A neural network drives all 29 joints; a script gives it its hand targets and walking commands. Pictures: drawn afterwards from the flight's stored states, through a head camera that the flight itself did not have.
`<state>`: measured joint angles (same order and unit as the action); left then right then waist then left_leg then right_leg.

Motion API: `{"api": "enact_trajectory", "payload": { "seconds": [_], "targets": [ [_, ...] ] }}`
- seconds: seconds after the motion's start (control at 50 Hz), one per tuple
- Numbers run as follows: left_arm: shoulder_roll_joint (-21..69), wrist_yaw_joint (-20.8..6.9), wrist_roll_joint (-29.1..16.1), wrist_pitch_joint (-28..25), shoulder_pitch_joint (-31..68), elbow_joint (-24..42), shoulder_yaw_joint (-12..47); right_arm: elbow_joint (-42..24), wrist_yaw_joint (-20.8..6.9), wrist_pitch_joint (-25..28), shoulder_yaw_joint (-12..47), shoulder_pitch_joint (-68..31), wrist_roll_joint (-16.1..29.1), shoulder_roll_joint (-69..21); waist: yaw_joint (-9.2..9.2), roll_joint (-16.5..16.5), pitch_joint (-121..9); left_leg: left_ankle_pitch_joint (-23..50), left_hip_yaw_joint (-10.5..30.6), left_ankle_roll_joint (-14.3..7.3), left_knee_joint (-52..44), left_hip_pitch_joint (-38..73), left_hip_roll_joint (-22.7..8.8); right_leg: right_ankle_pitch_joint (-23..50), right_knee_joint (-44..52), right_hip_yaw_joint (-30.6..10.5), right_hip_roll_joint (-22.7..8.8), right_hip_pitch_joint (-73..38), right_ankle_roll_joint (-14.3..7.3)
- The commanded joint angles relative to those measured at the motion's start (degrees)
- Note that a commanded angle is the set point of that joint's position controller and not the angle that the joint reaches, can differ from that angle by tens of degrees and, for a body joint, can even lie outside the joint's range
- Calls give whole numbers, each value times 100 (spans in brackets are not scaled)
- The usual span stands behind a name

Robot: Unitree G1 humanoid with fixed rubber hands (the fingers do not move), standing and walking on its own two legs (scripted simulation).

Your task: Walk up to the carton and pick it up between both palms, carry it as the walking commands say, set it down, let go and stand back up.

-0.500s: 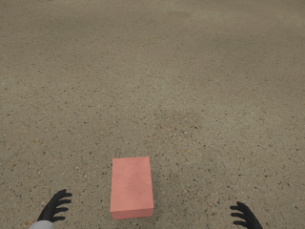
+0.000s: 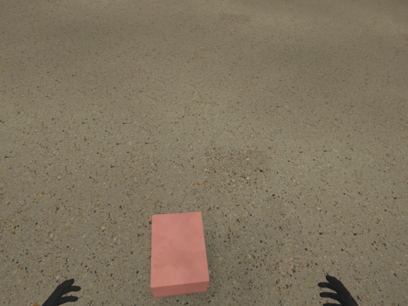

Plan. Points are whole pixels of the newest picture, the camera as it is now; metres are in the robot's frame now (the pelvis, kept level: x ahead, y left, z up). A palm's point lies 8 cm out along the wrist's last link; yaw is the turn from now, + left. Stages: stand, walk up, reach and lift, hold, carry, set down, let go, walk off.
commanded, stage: stand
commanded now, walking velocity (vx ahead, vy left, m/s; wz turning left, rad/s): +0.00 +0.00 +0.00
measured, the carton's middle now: (178, 253) +0.43 +0.07 -0.68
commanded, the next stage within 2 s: none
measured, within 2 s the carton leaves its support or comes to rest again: neither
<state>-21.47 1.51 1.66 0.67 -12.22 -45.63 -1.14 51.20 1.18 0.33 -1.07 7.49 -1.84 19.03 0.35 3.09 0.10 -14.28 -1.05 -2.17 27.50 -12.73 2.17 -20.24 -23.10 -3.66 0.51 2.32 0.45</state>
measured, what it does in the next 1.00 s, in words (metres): stands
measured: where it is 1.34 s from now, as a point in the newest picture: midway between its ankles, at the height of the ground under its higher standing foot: outside the picture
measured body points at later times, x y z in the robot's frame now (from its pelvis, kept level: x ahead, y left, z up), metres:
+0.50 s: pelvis -0.02 +0.00 +0.00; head -0.02 +0.02 +0.45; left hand +0.07 +0.31 -0.12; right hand +0.08 -0.31 -0.10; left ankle +0.00 +0.09 -0.74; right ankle -0.09 -0.13 -0.74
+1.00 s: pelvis -0.02 +0.00 +0.01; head -0.03 +0.01 +0.46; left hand +0.06 +0.31 -0.12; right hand +0.08 -0.32 -0.10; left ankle +0.00 +0.09 -0.74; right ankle -0.09 -0.13 -0.74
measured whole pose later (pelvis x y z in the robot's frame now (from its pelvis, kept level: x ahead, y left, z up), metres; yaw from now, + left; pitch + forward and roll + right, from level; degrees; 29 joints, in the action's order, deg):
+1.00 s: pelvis -0.02 +0.00 +0.01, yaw +1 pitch -2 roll +0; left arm -22.9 1.2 1.2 -0.4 -10.3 -56.4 0.1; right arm 61.3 0.7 0.5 -0.5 5.6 -0.8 21.5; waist 0.4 1.8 1.5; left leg -9.7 0.1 -2.0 22.7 -10.9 2.0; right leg -16.3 -19.0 -2.7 0.7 0.5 0.2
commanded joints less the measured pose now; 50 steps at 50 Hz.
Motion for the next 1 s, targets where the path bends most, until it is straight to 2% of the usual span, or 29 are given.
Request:
{"api": "enact_trajectory", "payload": {
  "seconds": [0.0,0.4,0.98],
  "targets": [
    [-791,28,-3,-79,42,183,-160,-160,23,65,-224,-189,13,1040,1,-300,-267,2047,842,27,-328,826,-745,1700,276,-276,-436,592,48],
    [-944,13,-16,-134,132,-481,-67,492,-21,63,-207,-341,65,1188,3,-293,15,1139,933,32,-751,745,-750,1164,646,-382,-532,606,-62],
    [-1056,-11,-52,-158,271,-858,-50,777,-24,65,-108,-406,107,1282,9,-292,1,1355,979,-3,-747,741,-776,1287,750,-365,-588,480,-98]
  ]
}}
